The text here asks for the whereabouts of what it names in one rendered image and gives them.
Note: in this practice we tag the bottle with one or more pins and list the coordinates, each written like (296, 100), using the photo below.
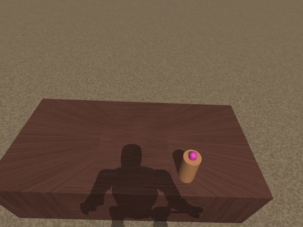
(189, 165)

